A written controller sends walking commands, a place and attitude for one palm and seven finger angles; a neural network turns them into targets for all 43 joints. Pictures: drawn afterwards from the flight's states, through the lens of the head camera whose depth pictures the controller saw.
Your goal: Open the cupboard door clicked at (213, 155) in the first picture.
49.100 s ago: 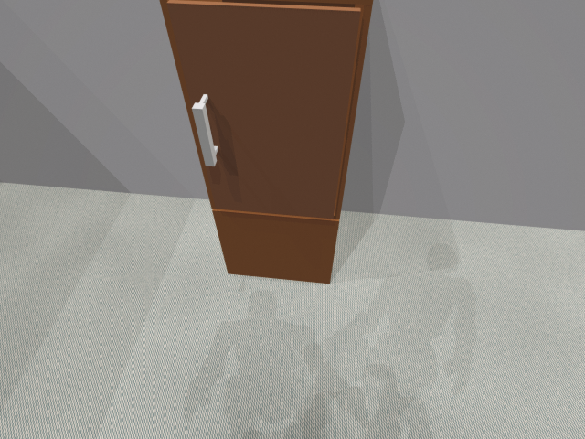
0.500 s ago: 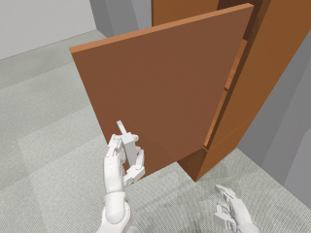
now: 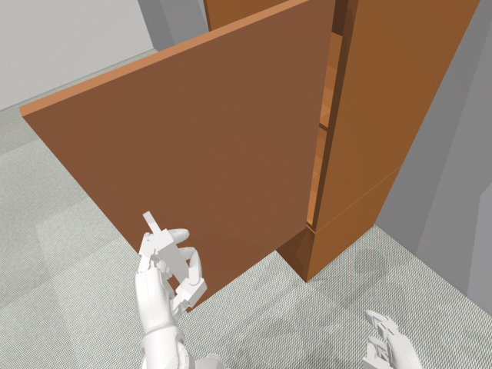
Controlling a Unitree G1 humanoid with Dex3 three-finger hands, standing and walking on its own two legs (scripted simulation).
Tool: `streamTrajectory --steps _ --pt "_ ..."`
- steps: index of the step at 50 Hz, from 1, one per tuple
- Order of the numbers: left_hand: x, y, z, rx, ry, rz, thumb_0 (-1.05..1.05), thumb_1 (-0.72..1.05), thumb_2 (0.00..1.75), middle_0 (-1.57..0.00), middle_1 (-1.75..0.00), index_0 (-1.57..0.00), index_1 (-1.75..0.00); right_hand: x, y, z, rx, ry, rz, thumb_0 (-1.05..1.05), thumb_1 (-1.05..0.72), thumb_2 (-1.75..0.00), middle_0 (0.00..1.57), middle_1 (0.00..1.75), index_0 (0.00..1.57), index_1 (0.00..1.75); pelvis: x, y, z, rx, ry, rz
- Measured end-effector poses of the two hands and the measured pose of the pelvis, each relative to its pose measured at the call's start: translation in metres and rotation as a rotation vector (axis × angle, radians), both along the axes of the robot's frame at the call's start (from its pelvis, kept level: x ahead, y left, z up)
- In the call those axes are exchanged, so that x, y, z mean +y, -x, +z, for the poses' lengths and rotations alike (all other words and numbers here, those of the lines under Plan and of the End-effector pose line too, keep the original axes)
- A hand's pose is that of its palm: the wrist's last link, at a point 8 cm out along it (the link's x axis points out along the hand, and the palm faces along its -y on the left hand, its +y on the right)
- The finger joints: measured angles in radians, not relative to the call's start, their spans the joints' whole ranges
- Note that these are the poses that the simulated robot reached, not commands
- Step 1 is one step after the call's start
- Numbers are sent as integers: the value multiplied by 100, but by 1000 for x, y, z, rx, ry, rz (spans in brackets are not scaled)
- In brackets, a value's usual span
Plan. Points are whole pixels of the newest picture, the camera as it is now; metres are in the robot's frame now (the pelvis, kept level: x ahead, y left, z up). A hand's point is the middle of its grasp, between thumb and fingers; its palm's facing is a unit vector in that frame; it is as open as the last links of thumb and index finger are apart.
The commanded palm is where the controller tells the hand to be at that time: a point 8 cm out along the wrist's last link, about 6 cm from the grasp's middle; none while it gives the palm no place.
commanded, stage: open thumb and fingers to let go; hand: left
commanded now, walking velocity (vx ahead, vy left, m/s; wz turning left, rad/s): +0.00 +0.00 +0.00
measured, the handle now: (172, 254) +0.29 +0.12 +0.05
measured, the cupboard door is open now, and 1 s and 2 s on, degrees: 88 94 94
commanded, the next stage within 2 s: relax the arm and regain balance in 0.48 s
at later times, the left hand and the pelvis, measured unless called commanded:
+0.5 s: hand (204, 282) +0.25 +0.07 +0.06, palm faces +0.43 -0.90 -0.10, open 13.8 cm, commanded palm +0.20 +0.12 +0.06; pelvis -0.01 -0.09 -0.01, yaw +4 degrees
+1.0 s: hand out of the picture +0.06 -0.09 -0.08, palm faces +0.34 -0.87 -0.34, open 16.5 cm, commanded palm none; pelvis -0.02 -0.27 +0.02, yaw +9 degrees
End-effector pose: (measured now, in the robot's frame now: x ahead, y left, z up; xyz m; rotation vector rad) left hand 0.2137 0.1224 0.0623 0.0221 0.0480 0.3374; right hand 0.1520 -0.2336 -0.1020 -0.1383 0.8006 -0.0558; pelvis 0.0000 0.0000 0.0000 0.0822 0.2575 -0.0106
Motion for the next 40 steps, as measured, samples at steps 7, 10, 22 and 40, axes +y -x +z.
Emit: streamTrajectory --steps 7,10,22,40 --pt "-5 0 -1 8 -10 65 1 49 73 -35 -130 -34 -131 -9 -1 -11 23 -32 10 1 -90 -90 20 30 20 30 -18 2 -3 0 -25 9" --pt "-8 3 -1 16 -18 70 1 35 67 -35 -129 -32 -129 -10 -4 -11 15 -54 18 1 -90 -90 20 30 20 30 -27 2 -2 -4 -34 12" --pt "-17 9 -1 2 -50 100 0 -31 39 -31 -119 -25 -119 -42 -20 -23 -7 -85 52 1 -90 -90 20 30 20 30 -70 5 -11 -3 -78 32" --pt "-34 46 -22 666 -467 95 -1 -49 31 -18 -45 -17 -53 -220 75 -90 272 -19 -61 1 -90 -90 20 30 20 30 -206 17 -12 -224 -100 142"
